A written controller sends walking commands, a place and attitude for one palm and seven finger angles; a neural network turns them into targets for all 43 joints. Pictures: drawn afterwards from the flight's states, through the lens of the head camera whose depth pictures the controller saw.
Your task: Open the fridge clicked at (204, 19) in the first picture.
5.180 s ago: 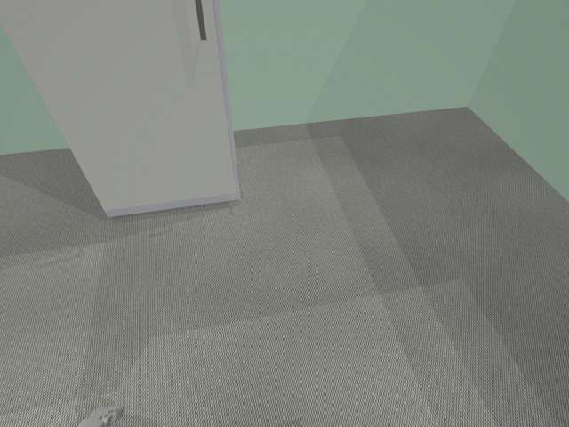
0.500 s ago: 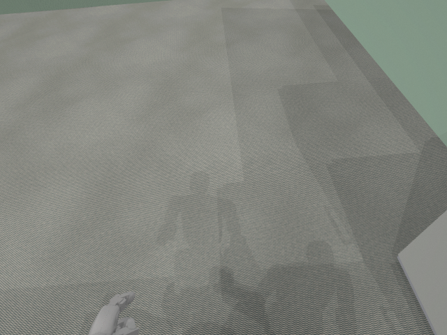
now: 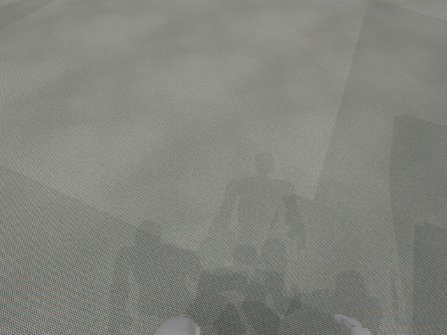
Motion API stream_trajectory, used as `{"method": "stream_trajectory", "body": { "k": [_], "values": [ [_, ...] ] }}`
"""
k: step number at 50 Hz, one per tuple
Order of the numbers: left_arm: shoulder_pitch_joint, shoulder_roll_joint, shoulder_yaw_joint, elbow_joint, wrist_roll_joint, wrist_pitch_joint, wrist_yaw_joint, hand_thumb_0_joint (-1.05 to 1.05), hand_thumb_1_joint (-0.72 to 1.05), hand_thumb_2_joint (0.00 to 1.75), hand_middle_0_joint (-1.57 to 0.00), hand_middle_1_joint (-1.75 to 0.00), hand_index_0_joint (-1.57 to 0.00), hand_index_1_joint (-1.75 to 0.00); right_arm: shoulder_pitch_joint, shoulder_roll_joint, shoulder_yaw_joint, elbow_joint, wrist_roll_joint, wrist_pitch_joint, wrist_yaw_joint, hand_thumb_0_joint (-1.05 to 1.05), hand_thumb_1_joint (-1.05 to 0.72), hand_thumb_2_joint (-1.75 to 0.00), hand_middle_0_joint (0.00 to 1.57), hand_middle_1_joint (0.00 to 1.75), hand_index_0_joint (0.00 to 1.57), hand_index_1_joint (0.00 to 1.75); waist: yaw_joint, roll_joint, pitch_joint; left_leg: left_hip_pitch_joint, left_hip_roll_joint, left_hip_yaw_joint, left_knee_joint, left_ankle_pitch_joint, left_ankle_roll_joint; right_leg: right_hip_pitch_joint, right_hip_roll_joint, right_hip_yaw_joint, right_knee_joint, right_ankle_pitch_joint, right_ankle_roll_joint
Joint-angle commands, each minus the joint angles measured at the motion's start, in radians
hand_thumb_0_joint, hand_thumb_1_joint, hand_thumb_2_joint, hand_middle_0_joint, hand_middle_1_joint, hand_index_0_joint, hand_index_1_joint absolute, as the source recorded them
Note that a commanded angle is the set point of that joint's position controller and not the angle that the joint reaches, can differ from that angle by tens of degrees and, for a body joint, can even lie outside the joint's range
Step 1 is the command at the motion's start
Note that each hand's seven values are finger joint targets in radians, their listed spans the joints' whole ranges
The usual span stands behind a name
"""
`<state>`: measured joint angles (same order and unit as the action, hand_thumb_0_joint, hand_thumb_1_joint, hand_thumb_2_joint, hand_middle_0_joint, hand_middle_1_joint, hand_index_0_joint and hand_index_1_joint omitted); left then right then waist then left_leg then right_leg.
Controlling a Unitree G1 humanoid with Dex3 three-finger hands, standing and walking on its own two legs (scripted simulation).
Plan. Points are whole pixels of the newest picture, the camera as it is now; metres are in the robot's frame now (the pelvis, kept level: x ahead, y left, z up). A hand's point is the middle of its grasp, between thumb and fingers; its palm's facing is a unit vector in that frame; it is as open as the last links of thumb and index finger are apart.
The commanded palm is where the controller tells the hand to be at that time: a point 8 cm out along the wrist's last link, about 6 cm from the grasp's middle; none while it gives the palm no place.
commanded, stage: turn to face it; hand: right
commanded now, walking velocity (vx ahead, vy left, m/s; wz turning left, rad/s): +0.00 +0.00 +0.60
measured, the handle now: out of the picture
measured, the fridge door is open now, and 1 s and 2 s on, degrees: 0 0 0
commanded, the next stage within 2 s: none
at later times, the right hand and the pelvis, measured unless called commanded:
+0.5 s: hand out of the picture +0.11 -0.19 -0.18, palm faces +0.15 +0.97 -0.17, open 7.3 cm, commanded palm none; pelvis +0.05 +0.00 -0.01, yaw -6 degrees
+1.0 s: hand out of the picture +0.07 -0.18 -0.14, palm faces +0.37 +0.89 -0.28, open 7.4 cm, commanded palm none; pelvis +0.03 +0.05 +0.00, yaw -22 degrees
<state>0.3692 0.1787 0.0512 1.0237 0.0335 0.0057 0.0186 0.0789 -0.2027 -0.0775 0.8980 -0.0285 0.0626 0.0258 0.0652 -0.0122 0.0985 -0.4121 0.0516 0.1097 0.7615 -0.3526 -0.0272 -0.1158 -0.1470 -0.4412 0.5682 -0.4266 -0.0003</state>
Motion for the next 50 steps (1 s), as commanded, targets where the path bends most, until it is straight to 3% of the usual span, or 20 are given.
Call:
{"method": "stream_trajectory", "body": {
  "k": [1,2,3,6,9,12,17,20,21,22,23,24,27,31,41,46,47,48,49,50],
  "values": [
    [0.021,0.166,0.042,-0.109,-0.028,-0.015,-0.017,0.0,0.9,0.9,-0.2,-0.3,-0.2,-0.3,0.231,-0.201,-0.04,-0.027,-0.007,-0.072,-0.027,0.0,-0.9,-0.9,0.2,0.3,0.2,0.3,-0.144,0.126,-0.268,0.497,0.143,-0.221,-0.303,0.473,0.121,-0.229,-0.166,0.106,0.413,0.573,0.041],
    [-0.052,0.101,0.024,-0.164,-0.025,-0.008,-0.015,0.0,0.9,0.9,-0.2,-0.3,-0.2,-0.3,0.311,-0.299,-0.064,-0.004,0.01,-0.072,-0.041,0.0,-0.9,-0.9,0.2,0.3,0.2,0.3,-0.171,0.296,-0.308,0.602,0.38,-0.545,-0.287,1.058,0.258,-0.484,0.019,0.181,0.692,-0.208,0.107],
    [-0.086,0.116,0.021,-0.172,-0.031,0.001,0.003,0.0,0.9,0.9,-0.2,-0.3,-0.2,-0.3,0.3,-0.286,-0.056,0.002,0.023,-0.067,-0.056,0.0,-0.9,-0.9,0.2,0.3,0.2,0.3,-0.162,0.199,-0.319,0.584,0.388,-0.448,-0.282,1.078,0.31,-0.499,0.002,0.358,0.737,-0.235,0.085],
    [-0.087,0.083,0.013,-0.112,-0.019,0.019,0.0,0.0,0.9,0.9,-0.2,-0.3,-0.2,-0.3,0.126,-0.154,-0.018,-0.03,0.019,-0.067,-0.069,0.0,-0.9,-0.9,0.2,0.3,0.2,0.3,-0.083,0.103,-0.202,0.366,0.242,-0.262,-0.345,0.791,0.209,-0.452,-0.013,0.41,0.707,-0.036,0.072],
    [0.016,0.053,0.002,-0.049,-0.017,0.036,0.002,0.0,0.9,0.9,-0.2,-0.3,-0.2,-0.3,0.047,-0.11,0.013,-0.024,0.01,-0.087,-0.064,0.0,-0.9,-0.9,0.2,0.3,0.2,0.3,-0.005,0.106,-0.132,0.18,0.188,-0.105,-0.388,0.711,0.165,-0.33,0.015,0.415,0.556,0.041,0.075],
    [0.007,0.04,-0.002,-0.035,-0.024,0.034,-0.005,0.0,0.9,0.9,-0.2,-0.3,-0.2,-0.3,0.053,-0.102,0.019,-0.007,0.008,-0.089,-0.058,0.0,-0.9,-0.9,0.2,0.3,0.2,0.3,-0.015,0.165,-0.1,0.151,0.17,-0.058,-0.415,0.576,0.159,-0.268,0.046,0.386,0.391,0.071,0.071],
    [-0.132,0.06,0.009,-0.085,-0.022,0.024,-0.015,0.0,0.9,0.9,-0.2,-0.3,-0.2,-0.3,0.12,-0.133,-0.005,0.015,0.002,-0.074,-0.062,0.0,-0.9,-0.9,0.2,0.3,0.2,0.3,-0.078,0.174,-0.066,0.255,0.253,-0.092,-0.362,0.618,0.189,-0.314,0.063,0.351,0.254,0.014,0.067],
    [-0.113,0.069,0.015,-0.094,-0.018,0.023,-0.02,0.0,0.9,0.9,-0.2,-0.3,-0.2,-0.3,0.109,-0.147,-0.014,0.008,0.006,-0.065,-0.066,0.0,-0.9,-0.9,0.2,0.3,0.2,0.3,-0.06,0.137,-0.082,0.228,0.266,-0.057,-0.286,0.551,0.146,-0.211,0.067,0.33,0.101,0.12,0.055],
    [-0.069,0.084,0.02,-0.087,-0.017,0.02,-0.023,0.0,0.9,0.9,-0.2,-0.3,-0.2,-0.3,0.098,-0.137,-0.014,0.004,0.01,-0.061,-0.066,0.0,-0.9,-0.9,0.2,0.3,0.2,0.3,-0.035,0.072,-0.106,0.197,0.244,-0.018,-0.202,0.479,0.105,-0.132,0.062,0.351,-0.008,0.226,0.042],
    [-0.019,0.139,0.032,-0.087,-0.012,0.012,-0.024,0.0,0.9,0.9,-0.2,-0.3,-0.2,-0.3,0.121,-0.11,-0.014,-0.009,0.019,-0.053,-0.062,0.0,-0.9,-0.9,0.2,0.3,0.2,0.3,-0.018,-0.105,-0.139,0.088,0.166,0.038,-0.043,0.29,0.04,-0.036,-0.033,0.51,-0.107,0.464,-0.016],
    [0.026,0.229,0.05,-0.093,-0.005,0.004,-0.02,0.0,0.9,0.9,-0.2,-0.3,-0.2,-0.3,0.119,-0.049,-0.002,-0.043,0.027,-0.049,-0.059,0.0,-0.9,-0.9,0.2,0.3,0.2,0.3,-0.004,-0.365,-0.146,-0.093,0.032,0.067,0.183,-0.226,-0.038,0.027,-0.266,0.82,-0.206,0.842,-0.157],
    [0.037,0.246,0.054,-0.085,-0.005,0.01,-0.012,0.0,0.9,0.9,-0.2,-0.3,-0.2,-0.3,0.067,-0.073,0.0,-0.065,0.017,-0.043,-0.062,0.0,-0.9,-0.9,0.2,0.3,0.2,0.3,0.008,-0.263,-0.151,-0.102,0.021,-0.047,0.349,-0.325,-0.031,-0.016,-0.311,0.852,-0.232,0.799,-0.232],
    [-0.081,0.191,0.041,-0.125,-0.006,0.0,0.002,0.0,0.9,0.9,-0.2,-0.3,-0.2,-0.3,0.036,-0.084,-0.015,-0.045,0.008,-0.04,-0.048,0.0,-0.9,-0.9,0.2,0.3,0.2,0.3,-0.028,-0.134,-0.142,-0.178,0.048,-0.121,0.448,-0.115,-0.034,-0.037,-0.178,0.75,-0.238,0.556,-0.178],
    [-0.102,0.199,0.045,-0.141,-0.014,-0.01,0.003,0.0,0.9,0.9,-0.2,-0.3,-0.2,-0.3,0.075,-0.086,-0.017,-0.023,0.011,-0.038,-0.041,0.0,-0.9,-0.9,0.2,0.3,0.2,0.3,-0.039,-0.07,-0.204,-0.148,0.036,-0.116,0.389,-0.027,-0.057,0.022,-0.099,0.664,-0.232,0.579,-0.149],
    [-0.106,0.245,0.071,-0.15,-0.007,0.016,-0.014,0.0,0.9,0.9,-0.2,-0.3,-0.2,-0.3,0.035,-0.098,-0.012,-0.064,0.017,-0.032,-0.048,0.0,-0.9,-0.9,0.2,0.3,0.2,0.3,-0.016,-0.16,-0.159,-0.051,-0.004,-0.113,0.11,-0.093,-0.066,-0.056,-0.07,0.803,-0.249,0.374,-0.173],
    [-0.189,0.253,0.084,-0.189,-0.009,0.031,-0.024,0.0,0.9,0.9,-0.2,-0.3,-0.2,-0.3,0.168,-0.117,-0.014,-0.051,0.025,-0.042,-0.054,0.0,-0.9,-0.9,0.2,0.3,0.2,0.3,-0.075,-0.155,-0.178,0.22,-0.048,-0.089,-0.205,0.019,-0.038,-0.222,-0.004,0.828,-0.203,0.285,-0.124],
    [-0.206,0.23,0.082,-0.201,-0.014,0.035,-0.026,0.0,0.9,0.9,-0.2,-0.3,-0.2,-0.3,0.222,-0.137,-0.023,-0.041,0.023,-0.048,-0.058,0.0,-0.9,-0.9,0.2,0.3,0.2,0.3,-0.104,-0.117,-0.183,0.358,-0.015,-0.097,-0.363,0.085,-0.025,-0.335,0.042,0.791,-0.149,0.191,-0.079],
    [-0.182,0.154,0.074,-0.21,-0.022,0.04,-0.031,0.0,0.9,0.9,-0.2,-0.3,-0.2,-0.3,0.244,-0.224,-0.04,-0.048,0.005,-0.06,-0.066,0.0,-0.9,-0.9,0.2,0.3,0.2,0.3,-0.113,0.145,-0.183,0.476,0.217,-0.331,-0.547,-0.066,0.049,-0.519,0.165,0.652,0.094,0.007,0.005],
    [-0.191,0.132,0.07,-0.234,-0.014,0.036,-0.028,0.0,0.9,0.9,-0.2,-0.3,-0.2,-0.3,0.187,-0.295,-0.042,-0.078,0.0,-0.057,-0.069,0.0,-0.9,-0.9,0.2,0.3,0.2,0.3,-0.109,0.356,-0.125,0.35,0.451,-0.565,-0.597,-0.085,0.138,-0.617,0.239,0.504,0.366,-0.132,0.059],
    [-0.209,0.191,0.078,-0.231,-0.003,0.04,-0.033,0.0,0.9,0.9,-0.2,-0.3,-0.2,-0.3,0.115,-0.258,-0.029,-0.103,0.008,-0.054,-0.073,0.0,-0.9,-0.9,0.2,0.3,0.2,0.3,-0.083,0.224,-0.086,0.174,0.439,-0.461,-0.589,-0.088,0.153,-0.535,0.17,0.547,0.507,-0.1,0.038]
  ]
}}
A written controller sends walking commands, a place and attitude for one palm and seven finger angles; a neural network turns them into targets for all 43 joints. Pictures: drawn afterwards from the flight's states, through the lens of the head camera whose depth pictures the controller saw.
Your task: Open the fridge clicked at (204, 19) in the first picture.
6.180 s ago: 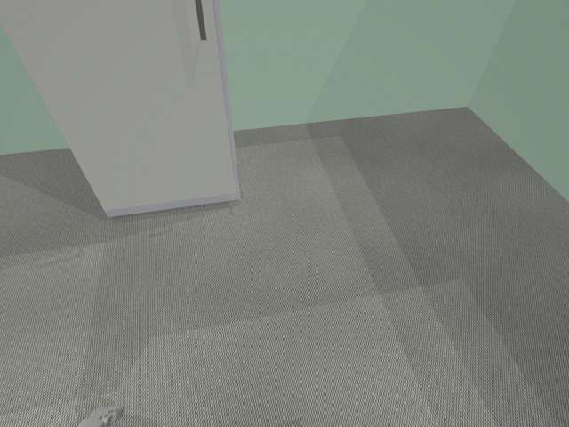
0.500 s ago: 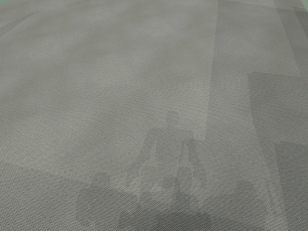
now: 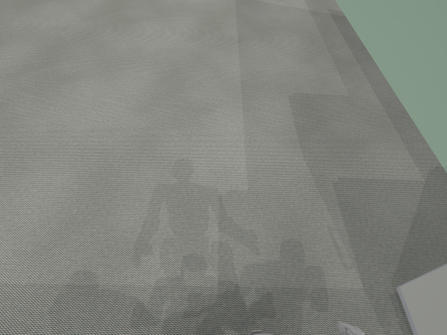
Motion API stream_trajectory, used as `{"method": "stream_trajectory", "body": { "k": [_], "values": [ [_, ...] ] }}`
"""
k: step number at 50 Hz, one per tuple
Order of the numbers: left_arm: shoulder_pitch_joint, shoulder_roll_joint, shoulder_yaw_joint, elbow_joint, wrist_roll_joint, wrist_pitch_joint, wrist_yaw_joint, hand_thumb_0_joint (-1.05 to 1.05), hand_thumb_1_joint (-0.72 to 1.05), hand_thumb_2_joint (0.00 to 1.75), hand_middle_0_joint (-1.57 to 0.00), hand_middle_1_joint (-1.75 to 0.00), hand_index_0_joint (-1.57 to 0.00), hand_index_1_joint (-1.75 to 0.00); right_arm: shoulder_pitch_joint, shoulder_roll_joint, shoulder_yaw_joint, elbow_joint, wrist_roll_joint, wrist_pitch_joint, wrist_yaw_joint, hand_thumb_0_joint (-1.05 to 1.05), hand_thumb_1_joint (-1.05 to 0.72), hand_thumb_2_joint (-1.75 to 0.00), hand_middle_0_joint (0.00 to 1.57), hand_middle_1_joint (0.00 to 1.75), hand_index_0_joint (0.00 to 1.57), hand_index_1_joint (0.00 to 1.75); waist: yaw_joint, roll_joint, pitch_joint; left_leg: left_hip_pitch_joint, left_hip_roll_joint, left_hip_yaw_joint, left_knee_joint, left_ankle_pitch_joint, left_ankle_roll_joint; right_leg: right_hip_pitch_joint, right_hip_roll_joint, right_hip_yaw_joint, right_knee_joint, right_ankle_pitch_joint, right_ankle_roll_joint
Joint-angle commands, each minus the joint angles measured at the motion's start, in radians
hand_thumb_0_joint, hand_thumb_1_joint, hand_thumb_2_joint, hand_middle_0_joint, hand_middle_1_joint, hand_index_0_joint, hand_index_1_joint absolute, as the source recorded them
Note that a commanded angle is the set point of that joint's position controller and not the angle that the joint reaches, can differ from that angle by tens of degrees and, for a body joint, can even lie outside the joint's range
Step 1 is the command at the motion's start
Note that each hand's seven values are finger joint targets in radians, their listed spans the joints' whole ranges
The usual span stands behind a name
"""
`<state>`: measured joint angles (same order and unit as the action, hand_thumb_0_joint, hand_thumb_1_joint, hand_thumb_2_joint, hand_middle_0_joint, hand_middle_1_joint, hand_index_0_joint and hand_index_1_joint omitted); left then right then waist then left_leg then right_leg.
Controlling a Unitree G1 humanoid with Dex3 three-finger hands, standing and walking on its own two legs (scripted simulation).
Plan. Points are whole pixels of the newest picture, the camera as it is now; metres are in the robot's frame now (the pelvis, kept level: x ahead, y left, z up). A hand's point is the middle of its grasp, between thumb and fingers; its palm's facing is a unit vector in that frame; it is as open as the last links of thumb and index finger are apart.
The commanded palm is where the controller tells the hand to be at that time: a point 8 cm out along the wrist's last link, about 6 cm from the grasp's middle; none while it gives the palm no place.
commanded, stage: turn to face it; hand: right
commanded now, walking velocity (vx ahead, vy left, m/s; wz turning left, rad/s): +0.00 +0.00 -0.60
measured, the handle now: out of the picture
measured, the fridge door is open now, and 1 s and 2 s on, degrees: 0 0 0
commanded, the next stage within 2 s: none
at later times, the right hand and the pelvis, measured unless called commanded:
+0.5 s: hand out of the picture -0.06 -0.25 -0.18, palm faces +0.36 +0.90 -0.25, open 7.4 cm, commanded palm none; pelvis -0.02 -0.03 +0.00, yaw -19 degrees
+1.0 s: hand out of the picture +0.00 -0.23 -0.13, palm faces +0.54 +0.79 -0.29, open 7.4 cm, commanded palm none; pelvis -0.01 +0.01 +0.00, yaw -37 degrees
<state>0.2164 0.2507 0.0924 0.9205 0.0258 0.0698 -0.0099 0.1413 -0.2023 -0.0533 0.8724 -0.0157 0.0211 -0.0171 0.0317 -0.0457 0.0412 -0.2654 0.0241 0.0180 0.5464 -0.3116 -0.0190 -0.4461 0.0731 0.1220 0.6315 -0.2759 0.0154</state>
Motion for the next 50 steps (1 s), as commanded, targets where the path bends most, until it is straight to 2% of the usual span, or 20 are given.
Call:
{"method": "stream_trajectory", "body": {
  "k": [1,3,5,11,15,18,19,20,21,22,25,27,35,39,44,45,46,47,48,50],
  "values": [
    [-0.025,0.107,0.039,-0.113,0.005,-0.014,-0.012,0.0,0.9,0.9,-0.2,-0.3,-0.2,-0.3,-0.023,-0.214,-0.048,-0.096,-0.004,-0.018,-0.031,0.0,-0.9,-0.9,0.2,0.3,0.2,0.3,-0.001,0.204,-0.009,-0.026,0.401,-0.283,-0.365,-0.097,0.129,-0.176,-0.06,-0.025,0.509,-0.184,0.024],
    [-0.004,0.1,0.035,-0.072,0.005,-0.007,-0.021,0.0,0.9,0.9,-0.2,-0.3,-0.2,-0.3,-0.056,-0.167,-0.03,-0.097,-0.001,-0.027,-0.021,0.0,-0.9,-0.9,0.2,0.3,0.2,0.3,0.017,0.235,0.036,-0.013,0.289,-0.121,-0.291,0.108,0.093,-0.175,-0.09,-0.077,0.599,-0.091,0.048],
    [-0.002,0.089,0.028,-0.068,0.0,-0.009,-0.024,0.0,0.9,0.9,-0.2,-0.3,-0.2,-0.3,-0.002,-0.15,-0.022,-0.078,-0.003,-0.035,-0.019,0.0,-0.9,-0.9,0.2,0.3,0.2,0.3,0.003,0.248,0.022,0.069,0.27,-0.031,-0.235,0.298,0.099,-0.187,-0.095,-0.108,0.597,-0.064,0.063],
    [-0.132,0.068,0.007,-0.099,-0.008,-0.009,-0.026,0.0,0.9,0.9,-0.2,-0.3,-0.2,-0.3,0.137,-0.194,-0.032,-0.031,-0.012,-0.03,-0.02,0.0,-0.9,-0.9,0.2,0.3,0.2,0.3,-0.069,0.25,-0.019,0.217,0.319,0.024,-0.173,0.513,0.126,-0.135,-0.111,-0.176,0.358,-0.144,0.078],
    [-0.154,0.058,-0.008,-0.11,-0.013,-0.021,-0.026,0.0,0.9,0.9,-0.2,-0.3,-0.2,-0.3,0.151,-0.232,-0.045,-0.024,-0.016,-0.02,-0.017,0.0,-0.9,-0.9,0.2,0.3,0.2,0.3,-0.087,0.294,-0.044,0.21,0.344,0.064,-0.111,0.59,0.124,-0.008,-0.102,-0.234,0.154,-0.16,0.054],
    [-0.076,0.082,-0.004,-0.096,-0.013,-0.033,-0.022,0.0,0.9,0.9,-0.2,-0.3,-0.2,-0.3,0.126,-0.242,-0.053,-0.021,-0.009,-0.014,-0.012,0.0,-0.9,-0.9,0.2,0.3,0.2,0.3,-0.044,0.272,-0.095,0.186,0.334,0.128,0.007,0.56,0.073,0.146,-0.089,-0.256,-0.069,-0.033,0.032],
    [-0.01,0.122,0.006,-0.079,-0.01,-0.041,-0.021,0.0,0.9,0.9,-0.2,-0.3,-0.2,-0.3,0.116,-0.232,-0.052,-0.025,0.0,-0.01,-0.009,0.0,-0.9,-0.9,0.2,0.3,0.2,0.3,-0.004,0.178,-0.14,0.101,0.311,0.158,0.142,0.488,0.03,0.3,-0.104,-0.219,-0.197,0.125,0.015],
    [0.064,0.236,0.035,-0.072,-0.003,-0.054,-0.014,0.0,0.9,0.9,-0.2,-0.3,-0.2,-0.3,0.116,-0.18,-0.047,-0.056,0.008,-0.006,-0.002,0.0,-0.9,-0.9,0.2,0.3,0.2,0.3,0.039,-0.105,-0.206,-0.15,0.193,0.198,0.374,0.126,-0.05,0.509,-0.323,0.081,-0.236,0.443,-0.086],
    [0.136,0.315,0.052,-0.055,-0.015,-0.053,-0.007,0.0,0.9,0.9,-0.2,-0.3,-0.2,-0.3,0.04,-0.125,-0.02,-0.107,0.006,-0.004,0.0,0.0,-0.9,-0.9,0.2,0.3,0.2,0.3,0.072,-0.268,-0.213,-0.334,0.107,0.121,0.554,-0.374,-0.088,0.556,-0.5,0.272,-0.23,0.841,-0.205],
    [0.144,0.295,0.047,-0.039,-0.014,-0.048,-0.003,0.0,0.9,0.9,-0.2,-0.3,-0.2,-0.3,0.022,-0.149,-0.028,-0.111,0.001,0.007,-0.005,0.0,-0.9,-0.9,0.2,0.3,0.2,0.3,0.066,-0.153,-0.21,-0.341,0.129,0.036,0.631,-0.348,-0.07,0.52,-0.514,0.196,-0.209,0.771,-0.247],
    [-0.011,0.202,0.018,-0.079,-0.006,-0.056,0.017,0.0,0.9,0.9,-0.2,-0.3,-0.2,-0.3,-0.007,-0.149,-0.039,-0.066,-0.001,0.012,0.001,0.0,-0.9,-0.9,0.2,0.3,0.2,0.3,0.015,-0.132,-0.078,-0.328,0.125,-0.015,0.667,-0.141,-0.074,0.332,-0.348,0.113,-0.261,0.549,-0.169],
    [-0.048,0.183,0.01,-0.091,-0.008,-0.062,0.016,0.0,0.9,0.9,-0.2,-0.3,-0.2,-0.3,0.037,-0.149,-0.041,-0.043,-0.003,0.012,0.009,0.0,-0.9,-0.9,0.2,0.3,0.2,0.3,-0.013,-0.089,-0.089,-0.298,0.107,-0.006,0.65,-0.073,-0.083,0.321,-0.299,0.076,-0.277,0.493,-0.146],
    [0.009,0.184,0.019,-0.082,-0.004,-0.055,0.013,0.0,0.9,0.9,-0.2,-0.3,-0.2,-0.3,-0.02,-0.147,-0.038,-0.071,0.0,0.015,-0.002,0.0,-0.9,-0.9,0.2,0.3,0.2,0.3,0.004,-0.087,-0.057,-0.28,0.073,-0.03,0.484,-0.066,-0.096,0.302,-0.288,0.195,-0.315,0.322,-0.182],
    [0.031,0.189,0.026,-0.078,0.0,-0.05,0.013,0.0,0.9,0.9,-0.2,-0.3,-0.2,-0.3,-0.063,-0.133,-0.031,-0.099,0.005,0.009,-0.005,0.0,-0.9,-0.9,0.2,0.3,0.2,0.3,0.018,-0.1,-0.069,-0.227,0.037,-0.033,0.344,-0.121,-0.085,0.306,-0.285,0.272,-0.282,0.369,-0.199],
    [-0.011,0.188,0.033,-0.092,-0.004,-0.044,0.011,0.0,0.9,0.9,-0.2,-0.3,-0.2,-0.3,0.044,-0.132,-0.028,-0.089,0.018,-0.012,-0.012,0.0,-0.9,-0.9,0.2,0.3,0.2,0.3,-0.032,-0.095,-0.147,0.04,-0.017,-0.014,-0.019,0.009,-0.06,0.224,-0.219,0.296,-0.171,0.474,-0.152],
    [-0.014,0.167,0.032,-0.093,-0.012,-0.044,0.008,0.0,0.9,0.9,-0.2,-0.3,-0.2,-0.3,0.08,-0.152,-0.034,-0.081,0.016,-0.021,-0.016,0.0,-0.9,-0.9,0.2,0.3,0.2,0.3,-0.052,-0.054,-0.16,0.168,0.015,-0.027,-0.167,0.117,-0.056,0.143,-0.179,0.27,-0.122,0.368,-0.108],
    [0.015,0.105,0.022,-0.099,-0.023,-0.045,0.001,0.0,0.9,0.9,-0.2,-0.3,-0.2,-0.3,0.105,-0.234,-0.047,-0.081,0.003,-0.036,-0.023,0.0,-0.9,-0.9,0.2,0.3,0.2,0.3,-0.061,0.169,-0.181,0.361,0.22,-0.209,-0.282,0.139,-0.004,-0.054,-0.087,0.155,0.04,0.087,-0.03],
    [0.01,0.075,0.017,-0.124,-0.016,-0.044,0.002,0.0,0.9,0.9,-0.2,-0.3,-0.2,-0.3,0.106,-0.297,-0.056,-0.085,-0.007,-0.035,-0.027,0.0,-0.9,-0.9,0.2,0.3,0.2,0.3,-0.065,0.357,-0.147,0.332,0.468,-0.429,-0.278,0.296,0.115,-0.2,0.034,-0.04,0.268,-0.31,0.041],
    [-0.001,0.121,0.029,-0.117,-0.005,-0.036,0.003,0.0,0.9,0.9,-0.2,-0.3,-0.2,-0.3,0.09,-0.277,-0.048,-0.096,-0.001,-0.027,-0.029,0.0,-0.9,-0.9,0.2,0.3,0.2,0.3,-0.055,0.243,-0.118,0.189,0.479,-0.358,-0.259,0.304,0.167,-0.154,-0.026,-0.008,0.443,-0.311,0.029],
    [0.03,0.109,0.033,-0.07,-0.001,-0.012,-0.01,0.0,0.9,0.9,-0.2,-0.3,-0.2,-0.3,-0.027,-0.203,-0.033,-0.112,0.002,-0.029,-0.026,0.0,-0.9,-0.9,0.2,0.3,0.2,0.3,0.001,0.24,-0.035,0.069,0.347,-0.215,-0.282,0.163,0.13,-0.136,-0.065,-0.029,0.577,-0.182,0.039]
  ]
}}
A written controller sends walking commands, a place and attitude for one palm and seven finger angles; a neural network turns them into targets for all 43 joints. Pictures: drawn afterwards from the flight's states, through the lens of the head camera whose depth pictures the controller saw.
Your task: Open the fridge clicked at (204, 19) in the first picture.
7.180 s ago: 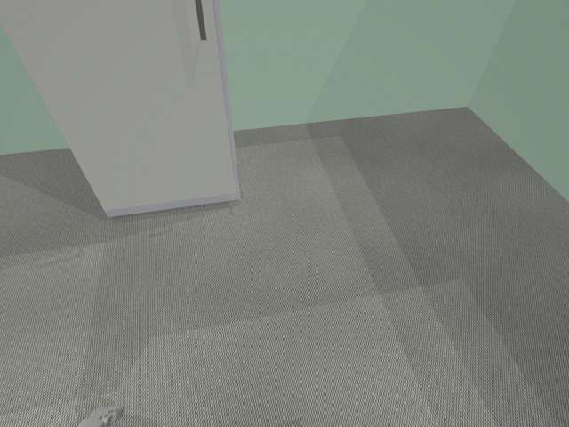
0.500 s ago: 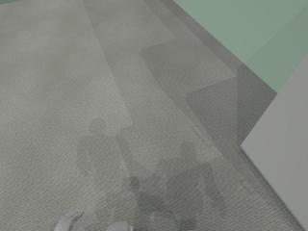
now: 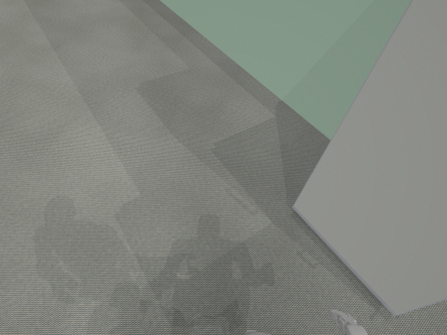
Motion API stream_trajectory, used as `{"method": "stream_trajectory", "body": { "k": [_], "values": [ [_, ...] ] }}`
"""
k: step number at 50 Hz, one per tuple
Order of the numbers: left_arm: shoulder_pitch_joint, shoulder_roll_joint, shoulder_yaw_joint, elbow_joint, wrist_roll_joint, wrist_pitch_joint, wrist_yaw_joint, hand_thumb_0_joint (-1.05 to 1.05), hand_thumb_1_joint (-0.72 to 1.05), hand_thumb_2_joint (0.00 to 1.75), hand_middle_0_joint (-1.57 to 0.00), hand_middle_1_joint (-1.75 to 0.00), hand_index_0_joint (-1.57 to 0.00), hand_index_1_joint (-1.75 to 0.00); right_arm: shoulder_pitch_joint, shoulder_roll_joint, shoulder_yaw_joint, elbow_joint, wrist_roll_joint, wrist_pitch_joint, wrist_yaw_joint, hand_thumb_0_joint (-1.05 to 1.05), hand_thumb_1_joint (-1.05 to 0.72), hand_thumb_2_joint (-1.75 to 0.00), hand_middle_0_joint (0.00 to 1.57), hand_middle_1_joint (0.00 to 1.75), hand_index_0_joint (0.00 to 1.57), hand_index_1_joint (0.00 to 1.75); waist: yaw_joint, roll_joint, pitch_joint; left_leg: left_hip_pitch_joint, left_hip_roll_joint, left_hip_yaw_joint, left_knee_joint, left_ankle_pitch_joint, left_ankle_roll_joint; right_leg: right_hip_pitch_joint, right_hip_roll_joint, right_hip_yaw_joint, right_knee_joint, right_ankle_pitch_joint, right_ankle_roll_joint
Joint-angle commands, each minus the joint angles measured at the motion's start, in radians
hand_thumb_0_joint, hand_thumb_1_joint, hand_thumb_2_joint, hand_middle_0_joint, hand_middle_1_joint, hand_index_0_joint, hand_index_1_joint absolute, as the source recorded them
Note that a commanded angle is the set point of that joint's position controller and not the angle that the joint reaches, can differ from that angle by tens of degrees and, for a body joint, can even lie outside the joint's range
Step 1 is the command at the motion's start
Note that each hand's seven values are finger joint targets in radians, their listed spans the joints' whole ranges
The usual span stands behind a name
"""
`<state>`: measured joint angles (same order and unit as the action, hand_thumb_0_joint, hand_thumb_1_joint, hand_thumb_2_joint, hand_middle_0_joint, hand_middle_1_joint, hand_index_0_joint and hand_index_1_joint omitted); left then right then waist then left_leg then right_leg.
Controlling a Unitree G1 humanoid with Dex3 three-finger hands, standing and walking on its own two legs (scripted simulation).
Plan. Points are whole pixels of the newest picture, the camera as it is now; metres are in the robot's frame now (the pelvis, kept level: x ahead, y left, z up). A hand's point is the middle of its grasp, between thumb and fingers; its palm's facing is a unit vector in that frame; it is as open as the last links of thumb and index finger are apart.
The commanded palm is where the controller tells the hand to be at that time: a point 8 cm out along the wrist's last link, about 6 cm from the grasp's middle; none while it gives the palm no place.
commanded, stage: turn to face it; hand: right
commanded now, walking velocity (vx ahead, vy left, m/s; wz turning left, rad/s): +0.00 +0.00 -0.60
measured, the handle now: out of the picture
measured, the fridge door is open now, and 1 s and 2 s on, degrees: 0 0 0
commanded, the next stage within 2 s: take the last steps up to it in 1.26 s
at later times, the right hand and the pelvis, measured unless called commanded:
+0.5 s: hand out of the picture -0.07 -0.27 -0.19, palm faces +0.35 +0.91 -0.24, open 7.4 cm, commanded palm none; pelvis -0.02 -0.05 -0.01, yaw -18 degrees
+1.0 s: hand out of the picture -0.01 -0.30 -0.13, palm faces +0.52 +0.82 -0.25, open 7.4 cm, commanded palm none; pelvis -0.03 -0.04 +0.01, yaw -34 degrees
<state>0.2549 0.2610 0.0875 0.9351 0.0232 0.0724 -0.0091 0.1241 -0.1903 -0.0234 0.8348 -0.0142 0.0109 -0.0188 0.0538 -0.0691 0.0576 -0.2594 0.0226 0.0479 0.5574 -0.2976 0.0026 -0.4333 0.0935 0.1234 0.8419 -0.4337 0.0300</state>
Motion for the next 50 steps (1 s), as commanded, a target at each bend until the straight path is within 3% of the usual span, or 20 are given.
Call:
{"method": "stream_trajectory", "body": {
  "k": [1,2,3,8,13,16,17,18,19,20,21,22,23,25,26,28,36,42,46,50],
  "values": [
    [-0.006,0.102,0.038,-0.071,0.002,-0.01,-0.018,0.0,0.9,0.9,-0.2,-0.3,-0.2,-0.3,-0.038,-0.188,-0.054,-0.08,0.002,-0.015,-0.022,0.0,-0.9,-0.9,0.2,0.3,0.2,0.3,-0.009,0.236,-0.009,0.025,0.308,-0.17,-0.282,0.158,0.091,-0.145,-0.106,-0.052,0.395,0.032,0.029],
    [0.004,0.087,0.033,-0.063,0.003,-0.009,-0.023,0.0,0.9,0.9,-0.2,-0.3,-0.2,-0.3,-0.035,-0.168,-0.048,-0.079,0.001,-0.021,-0.019,0.0,-0.9,-0.9,0.2,0.3,0.2,0.3,-0.005,0.243,-0.003,0.045,0.275,-0.101,-0.268,0.218,0.078,-0.151,-0.106,-0.074,0.407,0.075,0.039],
    [0.004,0.081,0.029,-0.061,0.001,-0.008,-0.025,0.0,0.9,0.9,-0.2,-0.3,-0.2,-0.3,-0.008,-0.166,-0.046,-0.071,0.001,-0.024,-0.018,0.0,-0.9,-0.9,0.2,0.3,0.2,0.3,-0.014,0.251,-0.011,0.074,0.265,-0.069,-0.257,0.262,0.076,-0.16,-0.106,-0.086,0.403,0.092,0.046],
    [-0.091,0.07,0.018,-0.077,-0.003,-0.004,-0.026,0.0,0.9,0.9,-0.2,-0.3,-0.2,-0.3,0.107,-0.197,-0.057,-0.027,-0.007,-0.022,-0.02,0.0,-0.9,-0.9,0.2,0.3,0.2,0.3,-0.066,0.25,-0.026,0.172,0.307,-0.028,-0.23,0.358,0.104,-0.155,-0.13,-0.13,0.266,0.049,0.064],
    [-0.164,0.054,0.0,-0.098,-0.011,-0.014,-0.028,0.0,0.9,0.9,-0.2,-0.3,-0.2,-0.3,0.153,-0.238,-0.068,-0.003,-0.016,-0.011,-0.015,0.0,-0.9,-0.9,0.2,0.3,0.2,0.3,-0.097,0.29,-0.04,0.179,0.339,0.024,-0.176,0.469,0.116,-0.046,-0.128,-0.2,0.028,-0.004,0.05],
    [-0.151,0.053,-0.004,-0.105,-0.015,-0.026,-0.026,0.0,0.9,0.9,-0.2,-0.3,-0.2,-0.3,0.148,-0.254,-0.078,0.009,-0.018,-0.005,-0.012,0.0,-0.9,-0.9,0.2,0.3,0.2,0.3,-0.092,0.299,-0.063,0.157,0.36,0.043,-0.122,0.472,0.104,0.051,-0.118,-0.229,-0.102,0.0,0.028],
    [-0.118,0.057,-0.003,-0.098,-0.013,-0.03,-0.024,0.0,0.9,0.9,-0.2,-0.3,-0.2,-0.3,0.138,-0.259,-0.08,0.009,-0.016,-0.002,-0.011,0.0,-0.9,-0.9,0.2,0.3,0.2,0.3,-0.073,0.293,-0.088,0.155,0.356,0.071,-0.077,0.459,0.083,0.099,-0.113,-0.24,-0.186,0.05,0.022],
    [-0.085,0.079,0.001,-0.093,-0.01,-0.036,-0.023,0.0,0.9,0.9,-0.2,-0.3,-0.2,-0.3,0.135,-0.254,-0.081,0.009,-0.009,0.002,-0.008,0.0,-0.9,-0.9,0.2,0.3,0.2,0.3,-0.052,0.248,-0.108,0.115,0.337,0.109,-0.006,0.419,0.047,0.189,-0.108,-0.239,-0.299,0.155,0.013],
    [-0.016,0.129,0.014,-0.078,-0.009,-0.046,-0.023,0.0,0.9,0.9,-0.2,-0.3,-0.2,-0.3,0.133,-0.238,-0.077,0.003,0.0,0.007,-0.005,0.0,-0.9,-0.9,0.2,0.3,0.2,0.3,-0.01,0.118,-0.165,0.014,0.303,0.142,0.157,0.321,-0.003,0.355,-0.152,-0.165,-0.417,0.315,-0.009],
    [0.045,0.251,0.045,-0.076,-0.002,-0.058,-0.015,0.0,0.9,0.9,-0.2,-0.3,-0.2,-0.3,0.127,-0.17,-0.065,-0.033,0.009,0.009,0.003,0.0,-0.9,-0.9,0.2,0.3,0.2,0.3,0.025,-0.203,-0.199,-0.287,0.15,0.171,0.406,-0.186,-0.094,0.535,-0.43,0.213,-0.456,0.696,-0.137],
    [0.114,0.305,0.053,-0.052,-0.015,-0.052,-0.008,0.0,0.9,0.9,-0.2,-0.3,-0.2,-0.3,0.05,-0.154,-0.046,-0.068,0.0,0.017,-0.002,0.0,-0.9,-0.9,0.2,0.3,0.2,0.3,0.052,-0.213,-0.211,-0.348,0.113,0.06,0.54,-0.399,-0.1,0.511,-0.527,0.272,-0.454,0.909,-0.226],
    [0.101,0.276,0.047,-0.044,-0.01,-0.053,0.002,0.0,0.9,0.9,-0.2,-0.3,-0.2,-0.3,0.029,-0.163,-0.051,-0.062,-0.003,0.025,-0.005,0.0,-0.9,-0.9,0.2,0.3,0.2,0.3,0.047,-0.142,-0.194,-0.353,0.132,-0.002,0.601,-0.358,-0.089,0.471,-0.511,0.231,-0.453,0.861,-0.252],
    [0.049,0.244,0.04,-0.055,-0.007,-0.056,0.013,0.0,0.9,0.9,-0.2,-0.3,-0.2,-0.3,0.005,-0.163,-0.057,-0.047,-0.002,0.027,-0.007,0.0,-0.9,-0.9,0.2,0.3,0.2,0.3,0.036,-0.167,-0.147,-0.363,0.133,-0.024,0.632,-0.289,-0.09,0.411,-0.45,0.21,-0.465,0.784,-0.233],
    [-0.066,0.185,0.016,-0.091,-0.004,-0.058,0.018,0.0,0.9,0.9,-0.2,-0.3,-0.2,-0.3,0.028,-0.177,-0.065,-0.015,-0.003,0.026,0.003,0.0,-0.9,-0.9,0.2,0.3,0.2,0.3,-0.017,-0.109,-0.073,-0.33,0.124,-0.047,0.646,-0.144,-0.094,0.306,-0.357,0.131,-0.491,0.656,-0.187],
    [-0.091,0.176,0.01,-0.095,-0.007,-0.062,0.018,0.0,0.9,0.9,-0.2,-0.3,-0.2,-0.3,0.059,-0.176,-0.066,0.001,-0.004,0.023,0.009,0.0,-0.9,-0.9,0.2,0.3,0.2,0.3,-0.037,-0.078,-0.088,-0.314,0.116,-0.036,0.645,-0.106,-0.099,0.317,-0.335,0.103,-0.495,0.638,-0.171],
    [-0.083,0.173,0.01,-0.101,-0.008,-0.066,0.017,0.0,0.9,0.9,-0.2,-0.3,-0.2,-0.3,0.08,-0.177,-0.067,0.013,-0.005,0.025,0.007,0.0,-0.9,-0.9,0.2,0.3,0.2,0.3,-0.043,-0.036,-0.096,-0.301,0.105,-0.039,0.629,-0.062,-0.108,0.321,-0.311,0.09,-0.509,0.625,-0.164],
    [0.005,0.167,0.018,-0.079,-0.007,-0.064,0.018,0.0,0.9,0.9,-0.2,-0.3,-0.2,-0.3,0.002,-0.184,-0.069,-0.014,-0.005,0.024,-0.006,0.0,-0.9,-0.9,0.2,0.3,0.2,0.3,-0.019,-0.052,-0.093,-0.326,0.082,-0.081,0.544,-0.042,-0.129,0.366,-0.297,0.222,-0.526,0.579,-0.17],
    [0.051,0.16,0.026,-0.067,0.001,-0.058,0.02,0.0,0.9,0.9,-0.2,-0.3,-0.2,-0.3,-0.082,-0.165,-0.062,-0.049,0.001,0.021,-0.01,0.0,-0.9,-0.9,0.2,0.3,0.2,0.3,0.004,-0.043,-0.091,-0.295,0.048,-0.098,0.431,-0.104,-0.116,0.353,-0.296,0.339,-0.521,0.527,-0.207],
    [0.063,0.156,0.028,-0.059,0.004,-0.051,0.021,0.0,0.9,0.9,-0.2,-0.3,-0.2,-0.3,-0.089,-0.151,-0.057,-0.06,0.005,0.021,-0.013,0.0,-0.9,-0.9,0.2,0.3,0.2,0.3,0.005,-0.053,-0.103,-0.237,0.015,-0.1,0.343,-0.136,-0.099,0.332,-0.284,0.403,-0.518,0.494,-0.216],
    [0.046,0.158,0.03,-0.059,0.006,-0.041,0.021,0.0,0.9,0.9,-0.2,-0.3,-0.2,-0.3,-0.038,-0.133,-0.052,-0.051,0.012,0.019,-0.019,0.0,-0.9,-0.9,0.2,0.3,0.2,0.3,-0.015,-0.067,-0.127,-0.103,-0.025,-0.094,0.206,-0.134,-0.075,0.273,-0.258,0.423,-0.508,0.483,-0.207]
  ]
}}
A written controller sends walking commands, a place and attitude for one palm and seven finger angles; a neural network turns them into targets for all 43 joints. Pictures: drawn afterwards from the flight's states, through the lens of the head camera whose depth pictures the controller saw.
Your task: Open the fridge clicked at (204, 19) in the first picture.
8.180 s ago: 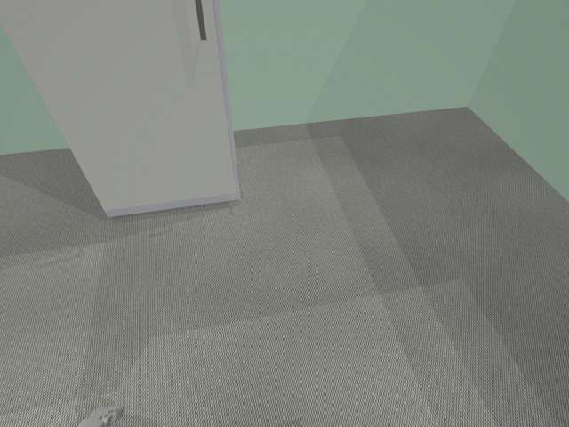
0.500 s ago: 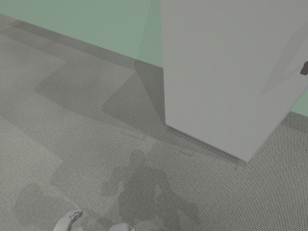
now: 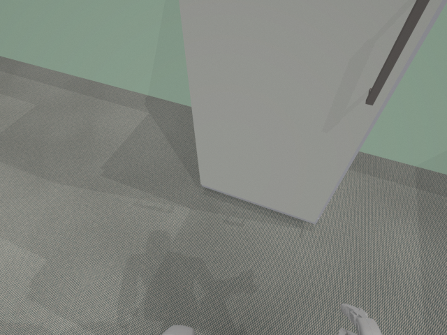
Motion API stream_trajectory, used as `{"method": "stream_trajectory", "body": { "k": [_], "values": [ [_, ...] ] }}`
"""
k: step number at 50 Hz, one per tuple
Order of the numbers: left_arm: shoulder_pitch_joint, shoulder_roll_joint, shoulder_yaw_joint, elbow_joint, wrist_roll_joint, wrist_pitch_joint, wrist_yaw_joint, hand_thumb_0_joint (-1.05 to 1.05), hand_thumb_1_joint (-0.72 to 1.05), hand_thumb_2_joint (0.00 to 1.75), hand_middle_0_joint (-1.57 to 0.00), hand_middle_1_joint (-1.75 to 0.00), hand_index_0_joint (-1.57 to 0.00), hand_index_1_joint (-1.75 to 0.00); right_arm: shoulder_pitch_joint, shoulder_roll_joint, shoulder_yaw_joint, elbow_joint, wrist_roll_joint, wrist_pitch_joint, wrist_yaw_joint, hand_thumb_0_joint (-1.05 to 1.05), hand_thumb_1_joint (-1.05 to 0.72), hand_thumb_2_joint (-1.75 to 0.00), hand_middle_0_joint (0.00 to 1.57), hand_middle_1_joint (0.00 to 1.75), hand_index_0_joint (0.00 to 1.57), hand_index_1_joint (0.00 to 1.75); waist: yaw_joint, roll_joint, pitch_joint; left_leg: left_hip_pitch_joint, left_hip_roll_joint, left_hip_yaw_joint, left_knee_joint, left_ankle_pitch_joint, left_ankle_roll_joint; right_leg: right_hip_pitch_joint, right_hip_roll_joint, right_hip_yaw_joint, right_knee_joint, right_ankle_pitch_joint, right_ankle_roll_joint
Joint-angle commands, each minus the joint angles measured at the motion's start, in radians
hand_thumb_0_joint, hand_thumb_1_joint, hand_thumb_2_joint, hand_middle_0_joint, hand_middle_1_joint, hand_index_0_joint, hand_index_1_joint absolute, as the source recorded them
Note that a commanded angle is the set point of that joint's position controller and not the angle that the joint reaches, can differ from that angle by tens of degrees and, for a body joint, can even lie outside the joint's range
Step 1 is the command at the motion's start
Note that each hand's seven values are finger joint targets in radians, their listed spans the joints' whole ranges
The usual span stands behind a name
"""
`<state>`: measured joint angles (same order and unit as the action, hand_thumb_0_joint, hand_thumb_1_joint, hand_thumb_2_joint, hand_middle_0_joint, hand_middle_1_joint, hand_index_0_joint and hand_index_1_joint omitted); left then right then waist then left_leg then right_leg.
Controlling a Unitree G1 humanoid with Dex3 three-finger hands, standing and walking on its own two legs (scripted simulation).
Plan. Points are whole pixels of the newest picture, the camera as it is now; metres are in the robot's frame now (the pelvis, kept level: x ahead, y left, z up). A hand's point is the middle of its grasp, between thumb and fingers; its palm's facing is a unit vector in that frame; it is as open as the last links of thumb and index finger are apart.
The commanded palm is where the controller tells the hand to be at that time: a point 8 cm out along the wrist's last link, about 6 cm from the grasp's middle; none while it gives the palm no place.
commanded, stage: turn to face it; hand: right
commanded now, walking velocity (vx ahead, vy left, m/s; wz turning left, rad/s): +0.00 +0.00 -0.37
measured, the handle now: (393, 52) +0.70 -0.29 +0.16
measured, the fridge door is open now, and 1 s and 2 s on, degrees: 0 0 0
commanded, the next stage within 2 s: take the last steps up to it in 0.26 s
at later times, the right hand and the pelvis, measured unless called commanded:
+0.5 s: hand out of the picture -0.06 -0.15 -0.17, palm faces +0.26 +0.94 -0.23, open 7.4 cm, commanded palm none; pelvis -0.03 +0.03 +0.00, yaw -12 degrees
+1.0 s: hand out of the picture +0.08 -0.23 -0.18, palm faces +0.20 +0.97 -0.16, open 7.4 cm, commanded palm none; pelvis +0.07 -0.03 -0.01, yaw -11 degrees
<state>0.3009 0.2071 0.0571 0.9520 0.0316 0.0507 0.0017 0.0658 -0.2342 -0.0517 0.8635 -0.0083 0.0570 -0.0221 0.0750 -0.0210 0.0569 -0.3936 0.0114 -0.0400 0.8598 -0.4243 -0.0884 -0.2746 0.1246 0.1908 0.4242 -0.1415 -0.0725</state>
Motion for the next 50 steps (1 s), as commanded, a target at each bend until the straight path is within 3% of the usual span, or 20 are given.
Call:
{"method": "stream_trajectory", "body": {
  "k": [1,4,5,6,7,8,10,12,18,24,26,28,29,30,31,32,35,39,44,50],
  "values": [
    [-0.008,0.205,0.06,-0.076,-0.003,-0.018,0.008,0.0,0.9,0.9,-0.2,-0.3,-0.2,-0.3,0.041,-0.092,-0.022,-0.078,0.006,-0.03,-0.017,0.0,-0.9,-0.9,0.2,0.3,0.2,0.3,-0.044,-0.117,-0.127,0.079,-0.024,-0.002,-0.164,0.01,0.022,0.088,-0.276,0.349,-0.076,0.213,-0.097],
    [-0.025,0.183,0.056,-0.077,-0.014,-0.015,0.001,0.0,0.9,0.9,-0.2,-0.3,-0.2,-0.3,0.128,-0.105,-0.027,-0.051,0.011,-0.042,-0.024,0.0,-0.9,-0.9,0.2,0.3,0.2,0.3,-0.082,-0.093,-0.151,0.31,-0.017,0.012,-0.453,0.196,0.038,-0.033,-0.213,0.292,-0.028,0.09,-0.028],
    [-0.015,0.144,0.052,-0.075,-0.022,-0.014,-0.004,0.0,0.9,0.9,-0.2,-0.3,-0.2,-0.3,0.149,-0.147,-0.035,-0.046,0.005,-0.049,-0.028,0.0,-0.9,-0.9,0.2,0.3,0.2,0.3,-0.087,0.011,-0.143,0.439,0.083,-0.075,-0.548,0.191,0.067,-0.169,-0.165,0.219,0.046,-0.074,0.02],
    [-0.002,0.088,0.043,-0.088,-0.029,-0.017,-0.004,0.0,0.9,0.9,-0.2,-0.3,-0.2,-0.3,0.152,-0.226,-0.05,-0.053,-0.012,-0.06,-0.034,0.0,-0.9,-0.9,0.2,0.3,0.2,0.3,-0.093,0.272,-0.135,0.512,0.342,-0.361,-0.631,0.148,0.158,-0.347,-0.04,0.02,0.277,-0.297,0.092],
    [-0.017,0.134,0.056,-0.1,-0.013,-0.015,0.003,0.0,0.9,0.9,-0.2,-0.3,-0.2,-0.3,0.125,-0.232,-0.047,-0.068,-0.012,-0.053,-0.032,0.0,-0.9,-0.9,0.2,0.3,0.2,0.3,-0.088,0.235,-0.096,0.321,0.468,-0.4,-0.63,0.249,0.247,-0.316,-0.019,-0.054,0.485,-0.421,0.106],
    [-0.01,0.131,0.059,-0.094,-0.007,-0.006,-0.003,0.0,0.9,0.9,-0.2,-0.3,-0.2,-0.3,0.076,-0.208,-0.035,-0.083,-0.01,-0.047,-0.031,0.0,-0.9,-0.9,0.2,0.3,0.2,0.3,-0.059,0.128,-0.057,0.205,0.42,-0.297,-0.622,0.235,0.264,-0.276,-0.043,-0.047,0.623,-0.38,0.102],
    [0.016,0.121,0.057,-0.04,-0.003,0.014,-0.011,0.0,0.9,0.9,-0.2,-0.3,-0.2,-0.3,0.025,-0.14,-0.025,-0.074,-0.001,-0.059,-0.024,0.0,-0.9,-0.9,0.2,0.3,0.2,0.3,-0.024,0.149,0.0,0.144,0.286,-0.168,-0.614,0.236,0.204,-0.267,-0.083,-0.076,0.74,-0.269,0.117],
    [0.015,0.113,0.051,-0.036,-0.007,0.012,-0.016,0.0,0.9,0.9,-0.2,-0.3,-0.2,-0.3,0.053,-0.109,-0.015,-0.057,-0.002,-0.068,-0.018,0.0,-0.9,-0.9,0.2,0.3,0.2,0.3,-0.025,0.164,0.027,0.158,0.24,-0.072,-0.582,0.378,0.183,-0.275,-0.101,-0.108,0.772,-0.206,0.128],
    [-0.109,0.101,0.034,-0.044,-0.012,0.01,-0.01,0.0,0.9,0.9,-0.2,-0.3,-0.2,-0.3,0.228,-0.129,-0.018,0.016,-0.014,-0.074,-0.016,0.0,-0.9,-0.9,0.2,0.3,0.2,0.3,-0.095,0.196,0.007,0.258,0.275,-0.061,-0.531,0.555,0.217,-0.26,-0.133,-0.146,0.653,-0.257,0.15],
    [-0.212,0.069,0.008,-0.058,-0.012,-0.025,-0.025,0.0,0.9,0.9,-0.2,-0.3,-0.2,-0.3,0.351,-0.15,-0.023,0.097,-0.028,-0.088,-0.001,0.0,-0.9,-0.9,0.2,0.3,0.2,0.3,-0.15,0.234,-0.017,0.325,0.294,-0.104,-0.585,0.294,0.226,-0.169,-0.138,-0.236,0.346,-0.312,0.117],
    [-0.176,0.058,0.003,-0.045,-0.015,-0.042,-0.025,0.0,0.9,0.9,-0.2,-0.3,-0.2,-0.3,0.336,-0.146,-0.022,0.112,-0.028,-0.09,0.003,0.0,-0.9,-0.9,0.2,0.3,0.2,0.3,-0.132,0.251,-0.027,0.284,0.285,-0.088,-0.574,0.215,0.22,-0.065,-0.131,-0.263,0.213,-0.306,0.101],
    [-0.07,0.055,-0.004,0.003,-0.017,-0.061,-0.014,0.0,0.9,0.9,-0.2,-0.3,-0.2,-0.3,0.301,-0.125,-0.017,0.124,-0.015,-0.083,0.004,0.0,-0.9,-0.9,0.2,0.3,0.2,0.3,-0.076,0.18,-0.052,0.143,0.222,-0.014,-0.494,0.116,0.165,0.188,-0.11,-0.289,-0.02,-0.16,0.087],
    [0.007,0.11,0.006,0.033,-0.018,-0.076,-0.005,0.0,0.9,0.9,-0.2,-0.3,-0.2,-0.3,0.29,-0.083,-0.007,0.12,-0.006,-0.079,0.007,0.0,-0.9,-0.9,0.2,0.3,0.2,0.3,-0.039,0.027,-0.087,0.009,0.167,0.05,-0.35,0.057,0.123,0.37,-0.204,-0.191,-0.096,-0.152,0.066],
    [0.089,0.212,0.032,0.055,-0.01,-0.08,0.003,0.0,0.9,0.9,-0.2,-0.3,-0.2,-0.3,0.294,-0.017,0.01,0.103,-0.003,-0.078,0.015,0.0,-0.9,-0.9,0.2,0.3,0.2,0.3,-0.003,-0.263,-0.114,-0.202,0.055,0.167,-0.113,-0.084,0.068,0.494,-0.448,0.125,-0.152,-0.212,-0.016],
    [0.14,0.247,0.04,0.056,-0.013,-0.07,0.007,0.0,0.9,0.9,-0.2,-0.3,-0.2,-0.3,0.219,-0.032,0.014,0.077,-0.013,-0.081,0.013,0.0,-0.9,-0.9,0.2,0.3,0.2,0.3,0.027,-0.239,-0.053,-0.27,0.052,0.14,0.038,-0.165,0.067,0.429,-0.536,0.203,-0.212,-0.237,-0.087],
    [0.102,0.23,0.034,0.048,-0.006,-0.066,0.009,0.0,0.9,0.9,-0.2,-0.3,-0.2,-0.3,0.197,-0.046,0.005,0.074,-0.019,-0.078,0.016,0.0,-0.9,-0.9,0.2,0.3,0.2,0.3,0.016,-0.176,-0.002,-0.278,0.086,0.104,0.12,-0.141,0.077,0.338,-0.548,0.183,-0.243,-0.332,-0.119],
    [0.018,0.119,-0.003,0.042,-0.01,-0.085,0.022,0.0,0.9,0.9,-0.2,-0.3,-0.2,-0.3,0.208,-0.036,0.0,0.137,-0.022,-0.069,0.034,0.0,-0.9,-0.9,0.2,0.3,0.2,0.3,-0.038,-0.132,0.157,-0.257,0.112,0.065,0.23,0.067,0.069,0.168,-0.433,0.022,-0.281,-0.145,-0.062],
    [0.075,0.08,-0.004,0.067,-0.019,-0.114,0.029,0.0,0.9,0.9,-0.2,-0.3,-0.2,-0.3,0.263,-0.012,-0.003,0.169,-0.02,-0.064,0.038,0.0,-0.9,-0.9,0.2,0.3,0.2,0.3,-0.07,-0.096,0.095,-0.257,0.092,0.087,0.265,0.185,0.047,0.239,-0.369,-0.126,-0.244,0.213,-0.042],
    [0.139,0.08,-0.008,0.101,-0.019,-0.123,0.04,0.0,0.9,0.9,-0.2,-0.3,-0.2,-0.3,0.158,-0.009,-0.004,0.135,-0.015,-0.055,0.041,0.0,-0.9,-0.9,0.2,0.3,0.2,0.3,-0.062,-0.09,0.104,-0.342,0.098,0.091,0.214,0.234,0.043,0.31,-0.391,-0.147,-0.218,0.389,-0.057],
    [0.221,0.085,-0.006,0.151,-0.003,-0.121,0.045,0.0,0.9,0.9,-0.2,-0.3,-0.2,-0.3,-0.03,0.008,0.01,0.074,-0.007,-0.069,0.049,0.0,-0.9,-0.9,0.2,0.3,0.2,0.3,-0.017,-0.107,0.127,-0.277,0.085,0.129,-0.086,0.218,0.084,0.366,-0.408,-0.166,-0.169,0.517,-0.059]
  ]
}}
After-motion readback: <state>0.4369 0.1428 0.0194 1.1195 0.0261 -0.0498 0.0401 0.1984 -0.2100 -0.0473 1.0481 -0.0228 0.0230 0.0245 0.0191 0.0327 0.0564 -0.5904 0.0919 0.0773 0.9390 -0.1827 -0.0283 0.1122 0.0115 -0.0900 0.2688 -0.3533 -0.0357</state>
